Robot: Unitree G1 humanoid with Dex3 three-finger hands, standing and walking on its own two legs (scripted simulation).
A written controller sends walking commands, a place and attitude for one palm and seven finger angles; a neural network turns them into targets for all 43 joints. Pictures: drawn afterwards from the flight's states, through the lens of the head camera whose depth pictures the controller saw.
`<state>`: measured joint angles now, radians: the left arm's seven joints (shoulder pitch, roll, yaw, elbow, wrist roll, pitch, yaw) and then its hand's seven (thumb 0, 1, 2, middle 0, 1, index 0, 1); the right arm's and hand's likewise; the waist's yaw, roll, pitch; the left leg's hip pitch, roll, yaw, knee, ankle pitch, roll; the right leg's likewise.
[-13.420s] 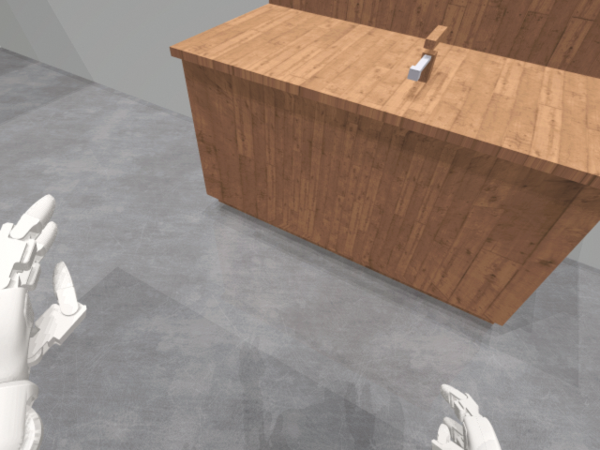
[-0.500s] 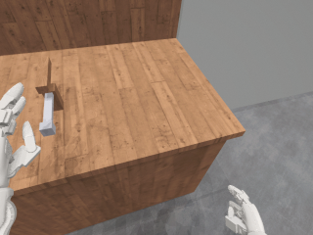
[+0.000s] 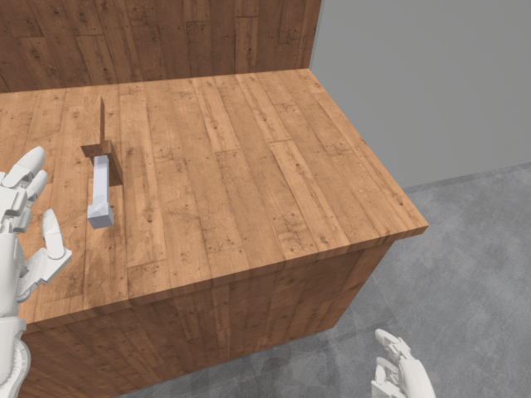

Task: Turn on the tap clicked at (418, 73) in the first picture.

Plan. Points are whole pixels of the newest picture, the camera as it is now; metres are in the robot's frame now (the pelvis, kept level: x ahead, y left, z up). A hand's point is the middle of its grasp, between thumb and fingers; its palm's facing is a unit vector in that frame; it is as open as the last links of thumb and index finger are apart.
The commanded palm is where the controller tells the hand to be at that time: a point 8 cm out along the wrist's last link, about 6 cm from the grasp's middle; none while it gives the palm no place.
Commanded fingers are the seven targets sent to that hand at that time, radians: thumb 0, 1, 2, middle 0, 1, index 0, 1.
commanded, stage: look again from close up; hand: left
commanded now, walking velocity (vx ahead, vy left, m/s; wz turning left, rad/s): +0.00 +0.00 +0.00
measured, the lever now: (100, 215) +0.33 +0.29 +0.07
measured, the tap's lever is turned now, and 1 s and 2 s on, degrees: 0 0 0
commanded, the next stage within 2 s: turn the palm inward beside the body in 0.38 s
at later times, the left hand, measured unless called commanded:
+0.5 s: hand (84, 252) +0.22 +0.23 +0.16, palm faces +0.39 -0.84 -0.38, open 7.4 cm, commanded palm +0.16 +0.26 +0.17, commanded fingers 0.00 0.90 0.90 -0.20 -0.30 -0.20 -0.30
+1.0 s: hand (86, 291) +0.18 +0.21 +0.16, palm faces +0.61 -0.73 -0.30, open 7.5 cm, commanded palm +0.14 +0.24 +0.16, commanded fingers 0.00 0.90 0.90 -0.20 -0.30 -0.20 -0.30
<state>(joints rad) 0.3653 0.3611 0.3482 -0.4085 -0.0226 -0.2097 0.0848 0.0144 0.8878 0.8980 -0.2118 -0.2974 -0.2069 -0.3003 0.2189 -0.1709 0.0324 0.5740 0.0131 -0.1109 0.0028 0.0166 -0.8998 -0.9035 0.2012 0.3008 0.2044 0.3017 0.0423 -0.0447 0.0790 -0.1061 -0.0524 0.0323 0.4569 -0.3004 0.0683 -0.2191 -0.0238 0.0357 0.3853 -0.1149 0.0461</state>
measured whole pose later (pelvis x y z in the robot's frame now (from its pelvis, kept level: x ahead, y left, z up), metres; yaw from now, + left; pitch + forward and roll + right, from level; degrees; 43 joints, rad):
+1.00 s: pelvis -0.01 -0.09 -0.02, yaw +7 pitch -1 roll +0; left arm 0.26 0.37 0.36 -0.31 -0.09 -0.06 0.14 0.02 0.89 0.90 -0.21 -0.30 -0.21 -0.30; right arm 0.17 -0.25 0.01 0.67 0.01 -0.15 -0.05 0.02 -0.90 -0.90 0.20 0.30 0.20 0.30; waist 0.08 0.02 -0.02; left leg -0.31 0.00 -0.11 0.70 -0.38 -0.02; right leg -0.40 0.03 -0.09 0.66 -0.26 -0.06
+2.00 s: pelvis +0.00 -0.04 -0.02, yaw +7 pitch +0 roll -1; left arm 0.52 0.25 0.21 -0.53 -0.18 0.09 0.14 0.02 0.89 0.90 -0.21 -0.30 -0.20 -0.30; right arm 0.21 -0.21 0.05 0.63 0.03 -0.23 -0.09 0.02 -0.90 -0.90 0.20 0.30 0.20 0.30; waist 0.09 0.03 -0.07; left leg -0.30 -0.04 -0.06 0.71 -0.41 0.01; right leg -0.39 -0.02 -0.06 0.68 -0.29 0.00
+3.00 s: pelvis +0.02 -0.06 -0.02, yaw +8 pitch +2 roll +0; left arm 0.54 0.22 0.22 -0.49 -0.23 0.08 0.14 0.02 0.89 0.90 -0.21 -0.30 -0.20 -0.30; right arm 0.22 -0.24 0.03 0.64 0.03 -0.26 -0.10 0.02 -0.90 -0.90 0.20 0.30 0.20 0.30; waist 0.08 0.06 -0.08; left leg -0.31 -0.01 -0.10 0.70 -0.42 -0.02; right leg -0.40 0.00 -0.10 0.69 -0.32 -0.04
